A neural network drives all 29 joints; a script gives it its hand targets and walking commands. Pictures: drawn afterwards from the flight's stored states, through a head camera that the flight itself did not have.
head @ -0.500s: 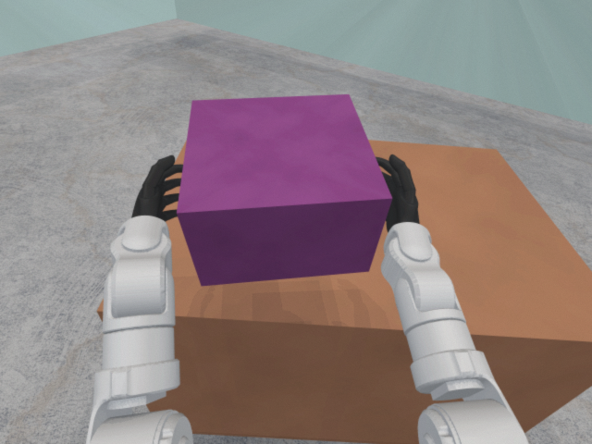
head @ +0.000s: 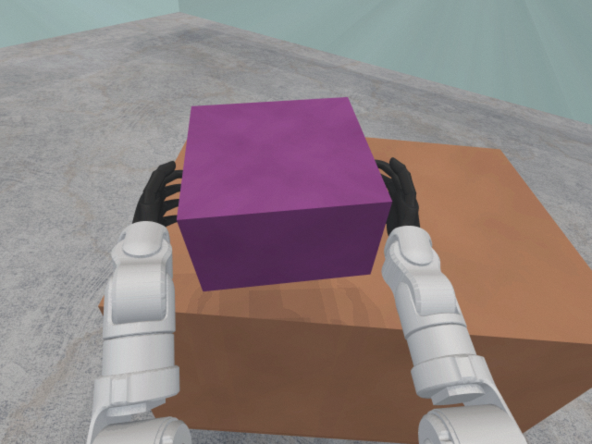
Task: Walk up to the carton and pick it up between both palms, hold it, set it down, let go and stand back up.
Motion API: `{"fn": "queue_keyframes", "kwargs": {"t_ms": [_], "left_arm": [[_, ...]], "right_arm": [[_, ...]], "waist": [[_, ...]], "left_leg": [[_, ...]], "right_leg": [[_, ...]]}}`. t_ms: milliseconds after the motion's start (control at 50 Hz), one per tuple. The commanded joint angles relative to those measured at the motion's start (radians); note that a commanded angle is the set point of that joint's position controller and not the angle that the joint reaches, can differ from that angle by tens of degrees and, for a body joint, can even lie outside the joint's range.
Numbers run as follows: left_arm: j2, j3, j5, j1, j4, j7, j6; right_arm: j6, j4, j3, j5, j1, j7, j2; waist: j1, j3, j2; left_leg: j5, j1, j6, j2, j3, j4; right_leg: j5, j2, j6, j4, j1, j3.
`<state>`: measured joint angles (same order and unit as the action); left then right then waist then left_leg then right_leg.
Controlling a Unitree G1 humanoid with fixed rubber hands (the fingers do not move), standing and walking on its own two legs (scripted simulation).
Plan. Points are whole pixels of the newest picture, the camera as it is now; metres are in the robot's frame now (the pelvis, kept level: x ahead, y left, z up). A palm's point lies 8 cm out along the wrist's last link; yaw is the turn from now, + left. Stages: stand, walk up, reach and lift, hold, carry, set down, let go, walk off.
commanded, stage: hold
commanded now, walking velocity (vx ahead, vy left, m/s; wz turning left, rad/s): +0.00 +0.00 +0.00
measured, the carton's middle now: (279, 188) +0.42 +0.01 +0.17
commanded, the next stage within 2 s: none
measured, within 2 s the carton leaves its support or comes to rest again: neither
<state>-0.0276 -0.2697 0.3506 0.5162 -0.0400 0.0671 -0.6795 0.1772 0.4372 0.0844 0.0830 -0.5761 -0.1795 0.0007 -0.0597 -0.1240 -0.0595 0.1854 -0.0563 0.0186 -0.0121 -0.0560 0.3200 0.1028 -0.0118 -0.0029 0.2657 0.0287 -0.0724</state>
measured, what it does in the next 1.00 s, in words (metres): stands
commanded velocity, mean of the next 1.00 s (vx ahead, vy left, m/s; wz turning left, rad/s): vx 0.00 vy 0.00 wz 0.00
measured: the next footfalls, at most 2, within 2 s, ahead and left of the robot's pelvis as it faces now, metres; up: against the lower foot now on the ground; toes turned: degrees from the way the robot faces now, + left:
none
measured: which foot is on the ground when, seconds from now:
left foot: down 0.00-1.00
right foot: down 0.00-1.00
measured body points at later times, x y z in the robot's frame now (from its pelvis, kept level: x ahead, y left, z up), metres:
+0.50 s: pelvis +0.00 +0.00 +0.00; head -0.02 +0.03 +0.45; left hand +0.37 +0.17 +0.16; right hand +0.37 -0.15 +0.17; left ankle +0.01 +0.13 -0.75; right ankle +0.04 -0.12 -0.75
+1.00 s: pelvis -0.01 +0.00 +0.00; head -0.04 +0.02 +0.45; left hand +0.36 +0.17 +0.17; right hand +0.37 -0.16 +0.18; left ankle +0.01 +0.13 -0.75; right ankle +0.04 -0.12 -0.75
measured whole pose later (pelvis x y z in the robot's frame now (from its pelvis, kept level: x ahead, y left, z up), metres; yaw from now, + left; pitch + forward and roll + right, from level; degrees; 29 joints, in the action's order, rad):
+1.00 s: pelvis -0.01 +0.00 +0.00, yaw +0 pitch -11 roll +0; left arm -0.03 -0.28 0.35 0.54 -0.09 0.07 -0.67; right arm 0.15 0.49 0.10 0.06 -0.59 -0.16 -0.01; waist -0.05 -0.12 -0.05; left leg 0.17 -0.06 0.02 -0.02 -0.04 0.31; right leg 0.10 -0.01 -0.01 0.28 0.02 -0.08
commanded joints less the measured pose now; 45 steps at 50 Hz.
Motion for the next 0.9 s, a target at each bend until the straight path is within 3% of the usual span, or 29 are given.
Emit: {"fn": "queue_keyframes", "kwargs": {"t_ms": [0, 20, 40, 80, 200, 300, 580, 600, 640, 700, 780, 820, 880], "left_arm": [[-0.407, 0.419, -0.163, 0.621, 0.164, 0.151, 0.086], [-0.395, 0.405, -0.156, 0.627, 0.155, 0.152, 0.086], [-0.402, 0.347, -0.123, 0.633, 0.083, 0.145, 0.073], [-0.402, 0.339, -0.111, 0.624, 0.089, 0.152, 0.06], [-0.436, 0.432, -0.168, 0.649, 0.184, 0.136, 0.093], [-0.401, 0.38, -0.134, 0.605, 0.157, 0.148, 0.069], [-0.41, 0.395, -0.135, 0.621, 0.156, 0.151, 0.065], [-0.435, 0.453, -0.165, 0.609, 0.235, 0.149, 0.08], [-0.418, 0.466, -0.171, 0.599, 0.236, 0.144, 0.091], [-0.388, 0.41, -0.142, 0.567, 0.178, 0.155, 0.08], [-0.373, 0.338, -0.111, 0.6, 0.086, 0.169, 0.061], [-0.387, 0.342, -0.12, 0.604, 0.103, 0.165, 0.065], [-0.404, 0.371, -0.146, 0.648, 0.093, 0.153, 0.083]], "right_arm": [[-0.056, -0.25, -0.384, 0.062, -0.645, 0.162, 0.387], [-0.047, -0.218, -0.376, 0.059, -0.632, 0.163, 0.379], [-0.025, -0.104, -0.353, 0.033, -0.616, 0.165, 0.378], [-0.033, -0.114, -0.337, 0.021, -0.613, 0.173, 0.398], [-0.071, -0.256, -0.421, 0.074, -0.69, 0.147, 0.421], [-0.048, -0.209, -0.397, 0.059, -0.62, 0.143, 0.392], [-0.057, -0.219, -0.374, 0.045, -0.638, 0.154, 0.39], [-0.082, -0.308, -0.396, 0.07, -0.643, 0.158, 0.389], [-0.084, -0.317, -0.418, 0.081, -0.637, 0.153, 0.37], [-0.061, -0.269, -0.401, 0.065, -0.605, 0.149, 0.355], [-0.046, -0.154, -0.33, 0.025, -0.612, 0.174, 0.352], [-0.06, -0.173, -0.339, 0.03, -0.637, 0.182, 0.364], [-0.08, -0.193, -0.345, 0.027, -0.698, 0.187, 0.39]], "waist": [[-0.034, 0.463, 0.078], [-0.03, 0.433, 0.081], [-0.013, 0.329, 0.067], [-0.008, 0.306, 0.063], [-0.026, 0.512, 0.067], [-0.022, 0.406, 0.063], [-0.031, 0.387, 0.076], [-0.033, 0.5, 0.111], [-0.04, 0.53, 0.107], [-0.034, 0.434, 0.074], [-0.011, 0.28, 0.064], [0.008, 0.313, 0.061], [0.007, 0.366, 0.058]], "left_leg": [[-0.321, 0.036, 0.016, 0.054, 0.108, -0.03], [-0.286, 0.05, 0.014, 0.053, 0.108, -0.044], [-0.169, 0.116, 0.004, 0.056, 0.104, -0.089], [-0.102, 0.153, -0.008, 0.046, 0.115, -0.123], [-0.385, 0.004, 0.018, 0.063, 0.1, -0.003], [-0.285, 0.063, 0.013, 0.056, 0.105, -0.048], [-0.247, 0.067, 0.014, 0.052, 0.111, -0.06], [-0.37, 0.014, 0.031, 0.044, 0.104, -0.026], [-0.476, -0.049, 0.044, 0.052, 0.099, 0.019], [-0.358, 0.003, 0.023, 0.056, 0.103, -0.017], [-0.098, 0.148, -0.013, 0.043, 0.116, -0.117], [-0.107, 0.159, -0.018, 0.038, 0.12, -0.12], [-0.157, 0.12, -0.013, 0.043, 0.121, -0.09]], "right_leg": [[-0.122, 0.051, 0.012, -0.003, 0.243, -0.043], [-0.088, 0.049, 0.012, -0.007, 0.234, -0.043], [0.004, 0.038, 0.015, -0.017, 0.203, -0.049], [0.039, 0.035, 0.014, -0.012, 0.214, -0.05], [-0.22, 0.051, 0.023, 0.018, 0.272, -0.047], [-0.141, 0.042, 0.022, 0.002, 0.264, -0.051], [-0.084, 0.043, 0.016, -0.002, 0.239, -0.059], [-0.149, 0.061, 0.008, 0.018, 0.251, -0.059], [-0.21, 0.061, 0.006, 0.004, 0.244, -0.056], [-0.16, 0.05, 0.013, -0.011, 0.236, -0.054], [0.048, 0.04, 0.007, -0.022, 0.22, -0.049], [0.04, 0.047, 0.004, -0.008, 0.234, -0.048], [0.016, 0.048, 0.005, -0.009, 0.208, -0.049]]}}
